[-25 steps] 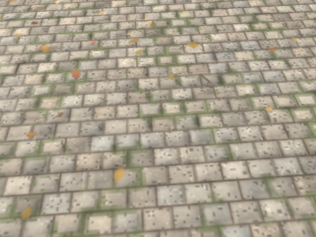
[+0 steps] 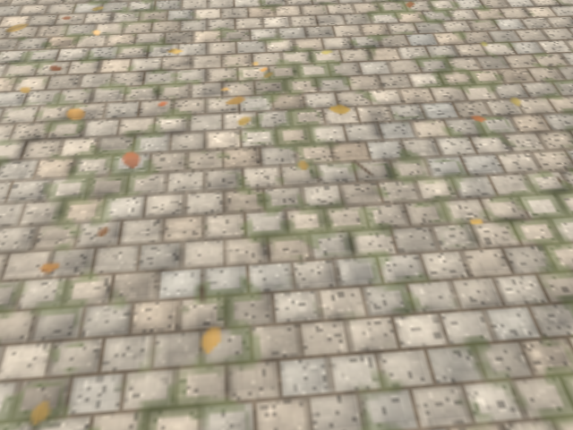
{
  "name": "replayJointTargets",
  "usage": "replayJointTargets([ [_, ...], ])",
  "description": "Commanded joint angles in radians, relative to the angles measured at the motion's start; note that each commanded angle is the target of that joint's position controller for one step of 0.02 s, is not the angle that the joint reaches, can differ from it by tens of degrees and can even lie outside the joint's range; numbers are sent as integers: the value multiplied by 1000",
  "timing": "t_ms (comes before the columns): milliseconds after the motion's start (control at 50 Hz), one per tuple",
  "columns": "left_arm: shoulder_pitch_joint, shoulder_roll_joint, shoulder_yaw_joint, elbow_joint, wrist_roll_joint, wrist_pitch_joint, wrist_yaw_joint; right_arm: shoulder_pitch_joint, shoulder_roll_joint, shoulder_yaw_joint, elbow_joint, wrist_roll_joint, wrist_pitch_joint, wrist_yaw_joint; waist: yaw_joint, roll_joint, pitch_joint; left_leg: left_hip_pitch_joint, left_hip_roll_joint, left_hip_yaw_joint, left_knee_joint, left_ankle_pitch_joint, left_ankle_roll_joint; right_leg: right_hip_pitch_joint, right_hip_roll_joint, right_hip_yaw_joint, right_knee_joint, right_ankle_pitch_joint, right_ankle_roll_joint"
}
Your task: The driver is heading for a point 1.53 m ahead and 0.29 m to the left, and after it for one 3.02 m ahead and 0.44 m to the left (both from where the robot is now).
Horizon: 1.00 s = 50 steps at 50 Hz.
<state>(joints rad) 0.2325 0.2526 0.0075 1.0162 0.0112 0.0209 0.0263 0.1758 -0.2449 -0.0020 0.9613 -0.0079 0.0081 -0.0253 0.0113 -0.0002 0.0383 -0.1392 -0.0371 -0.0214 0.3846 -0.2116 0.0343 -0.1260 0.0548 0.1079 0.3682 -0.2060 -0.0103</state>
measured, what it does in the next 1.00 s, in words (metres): walks ahead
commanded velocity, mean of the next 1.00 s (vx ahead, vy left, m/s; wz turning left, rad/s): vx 0.24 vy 0.00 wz -0.01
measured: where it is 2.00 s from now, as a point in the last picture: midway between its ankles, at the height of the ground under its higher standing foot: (302, 317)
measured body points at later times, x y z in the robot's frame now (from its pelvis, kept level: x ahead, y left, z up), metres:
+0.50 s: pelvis +0.02 -0.01 +0.00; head +0.02 -0.01 +0.45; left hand +0.04 +0.24 -0.16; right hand +0.01 -0.26 -0.16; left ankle +0.00 +0.10 -0.74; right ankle +0.00 -0.11 -0.73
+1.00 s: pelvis +0.24 -0.02 -0.03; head +0.28 -0.02 +0.42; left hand +0.11 +0.20 -0.16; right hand +0.45 -0.24 -0.14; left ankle +0.37 +0.05 -0.74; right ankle +0.03 -0.11 -0.74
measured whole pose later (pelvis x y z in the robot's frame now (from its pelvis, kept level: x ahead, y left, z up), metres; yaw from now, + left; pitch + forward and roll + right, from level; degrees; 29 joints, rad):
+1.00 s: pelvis +0.24 -0.02 -0.03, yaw +0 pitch +1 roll +0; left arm 0.52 0.17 0.00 1.14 0.02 -0.09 0.02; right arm -0.03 -0.20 -0.02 0.88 -0.02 -0.05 0.02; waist 0.06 0.00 0.06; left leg -0.50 -0.03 0.12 0.56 -0.13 0.11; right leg 0.18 0.05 0.01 0.28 -0.44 -0.06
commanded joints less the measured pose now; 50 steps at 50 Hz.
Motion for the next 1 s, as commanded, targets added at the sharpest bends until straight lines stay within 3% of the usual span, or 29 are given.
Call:
replayJointTargets([
  [20,10,98,14,-1,0,-10,5,13,-109,-21,-6,-1,-8,-3,-8,-9,-4,18,117,-113,-70,87,29,-50,-99,83,-62,101,-20],
  [300,31,66,-4,93,-2,-13,12,78,-77,-5,101,-1,-9,-9,-8,2,10,-5,108,-111,-70,80,23,-50,-106,72,-58,93,-30],
  [320,41,60,-6,98,-1,-12,12,89,-74,-5,108,-3,-8,-8,-9,4,-11,1,101,-111,-80,-13,24,-47,-96,66,-61,13,-34],
  [360,42,75,3,91,4,-7,11,102,-107,-20,109,-6,1,-7,-14,25,12,-32,79,-124,-70,-308,52,-107,-50,40,-4,-251,-59],
  [400,14,67,6,67,16,-6,3,140,-113,-30,110,-9,7,-1,-35,55,90,-73,118,-216,-107,-548,106,-240,-24,27,71,-419,-80],
  [440,-16,10,-5,38,25,-23,-9,218,-127,-44,132,-10,3,-4,-57,136,105,-17,239,-392,-203,-628,178,-322,1,-67,230,-291,-68],
  [460,-30,7,-6,25,30,-35,-13,229,-131,-51,137,-12,-2,-4,-58,146,110,-29,299,-453,-244,-600,208,-322,-22,-104,298,-210,-59],
  [500,-29,28,2,10,24,-56,-24,193,-137,-59,122,-15,-15,2,-33,116,94,-64,304,-428,-253,-511,207,-282,-52,-110,315,-227,-59],
  [520,-2,22,3,12,19,-64,-29,163,-137,-63,112,-12,-20,5,-9,115,90,-103,278,-375,-236,-479,191,-220,-50,-125,257,-228,-66],
  [560,150,-4,6,65,7,-75,-27,79,-122,-66,82,-1,-23,9,70,101,96,-300,180,-240,-133,-449,142,70,-2,-164,67,-135,-83],
  [580,234,25,16,92,10,-80,-18,46,-90,-60,60,-6,-31,11,101,20,99,-416,122,-170,2,-405,112,201,-46,-71,-14,-173,-92],
  [600,353,111,37,110,21,-87,-7,19,-8,-38,25,0,-44,21,135,-210,46,-545,1,-6,314,-333,63,311,-279,294,-200,-435,-140],
  [620,427,181,59,141,14,-80,-10,-8,-39,-44,-7,-21,-51,27,136,-257,82,-662,-22,48,505,-349,62,281,-424,545,-284,-570,-219],
  [640,336,128,50,115,16,-80,-11,-22,-78,-53,-7,-37,-57,34,80,-116,148,-677,46,-3,619,-259,69,201,-412,506,-270,-548,-228],
  [660,258,94,42,82,14,-90,-16,-2,-57,-49,7,-31,-65,46,40,-67,152,-657,73,-13,648,-172,67,157,-366,414,-270,-446,-208],
  [700,208,61,32,58,7,-109,-16,22,-49,-50,21,-31,-74,61,3,-56,117,-609,103,5,644,-60,44,156,-294,252,-279,-190,-176],
  [780,302,28,18,93,5,-125,-13,-57,-30,-48,-17,-31,-56,64,9,-79,77,-621,88,79,623,10,7,192,-237,73,-227,299,-170],
  [860,323,31,10,96,8,-123,-7,-241,3,-25,-102,-19,-51,64,39,-97,109,-538,54,140,382,78,1,127,-209,0,-228,470,-169],
  [900,329,48,11,101,9,-124,-4,-271,0,-21,-125,-12,-50,61,39,-115,110,-450,33,160,276,98,25,124,-222,-12,-226,555,-166],
  [940,303,65,14,99,7,-127,-2,-216,-30,-31,-123,-10,-52,49,-3,-116,75,-327,0,166,221,95,66,151,-241,-35,-151,791,-150],
  [960,291,77,17,96,6,-128,0,-139,-53,-41,-103,-10,-56,41,-39,-115,29,-239,-23,162,207,80,84,176,-246,-48,-59,931,-137],
  [980,277,89,21,93,7,-126,1,-5,-78,-55,-61,-7,-63,33,-95,-109,-44,-111,-42,153,176,78,104,189,-241,-60,92,998,-124],
  [1000,253,97,24,86,2,-122,-1,153,-99,-70,-10,-11,-72,23,-166,-92,-120,85,-24,134,108,115,123,120,-214,-83,286,907,-109],
])
Velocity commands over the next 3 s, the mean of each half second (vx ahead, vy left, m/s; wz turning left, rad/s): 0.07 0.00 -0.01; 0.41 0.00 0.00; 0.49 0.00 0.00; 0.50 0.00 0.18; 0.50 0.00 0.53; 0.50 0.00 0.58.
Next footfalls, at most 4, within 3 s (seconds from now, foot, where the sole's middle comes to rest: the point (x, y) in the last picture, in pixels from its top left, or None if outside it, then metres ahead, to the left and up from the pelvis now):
1.02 left None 0.42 0.05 -0.78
1.56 right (344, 349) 0.73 -0.11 -0.78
2.10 left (274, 262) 1.00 0.07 -0.78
2.64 right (287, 175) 1.37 0.04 -0.78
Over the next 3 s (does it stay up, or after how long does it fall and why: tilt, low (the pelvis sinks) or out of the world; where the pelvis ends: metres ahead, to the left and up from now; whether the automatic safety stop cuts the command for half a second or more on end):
stays up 1.32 0.13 0.00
